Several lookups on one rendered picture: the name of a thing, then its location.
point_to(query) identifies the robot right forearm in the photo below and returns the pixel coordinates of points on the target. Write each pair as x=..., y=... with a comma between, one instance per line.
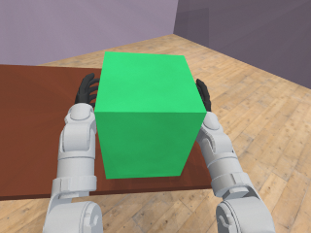
x=228, y=179

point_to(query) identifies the robot left forearm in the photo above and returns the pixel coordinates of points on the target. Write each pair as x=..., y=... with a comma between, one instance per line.
x=76, y=154

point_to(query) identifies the left robot upper arm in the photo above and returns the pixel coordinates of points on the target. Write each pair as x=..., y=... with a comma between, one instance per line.
x=77, y=217

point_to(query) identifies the right robot upper arm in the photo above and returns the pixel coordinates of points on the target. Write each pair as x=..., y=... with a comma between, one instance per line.
x=243, y=215

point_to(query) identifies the table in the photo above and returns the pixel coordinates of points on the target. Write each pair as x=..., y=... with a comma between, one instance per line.
x=34, y=101

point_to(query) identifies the robot right hand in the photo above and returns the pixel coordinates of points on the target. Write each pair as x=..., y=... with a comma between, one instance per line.
x=204, y=94

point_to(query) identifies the robot left hand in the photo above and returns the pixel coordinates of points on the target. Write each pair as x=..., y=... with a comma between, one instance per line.
x=85, y=89

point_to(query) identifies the carton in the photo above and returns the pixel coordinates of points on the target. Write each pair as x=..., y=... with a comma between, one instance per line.
x=148, y=112

